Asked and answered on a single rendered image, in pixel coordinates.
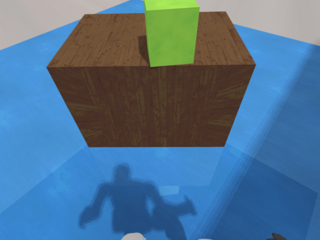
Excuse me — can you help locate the pedestal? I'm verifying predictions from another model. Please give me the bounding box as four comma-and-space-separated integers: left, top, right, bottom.
46, 11, 256, 147

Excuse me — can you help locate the carton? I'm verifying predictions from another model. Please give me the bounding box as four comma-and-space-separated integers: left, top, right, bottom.
144, 0, 200, 67

